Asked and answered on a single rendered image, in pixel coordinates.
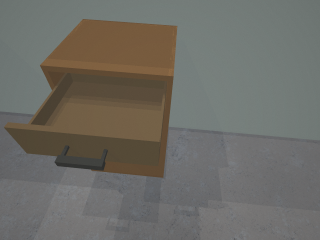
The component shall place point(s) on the drawer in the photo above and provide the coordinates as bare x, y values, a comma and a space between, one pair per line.
90, 113

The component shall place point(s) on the cabinet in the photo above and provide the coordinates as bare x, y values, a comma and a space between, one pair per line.
125, 50

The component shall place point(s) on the handle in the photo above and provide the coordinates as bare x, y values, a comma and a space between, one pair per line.
81, 162

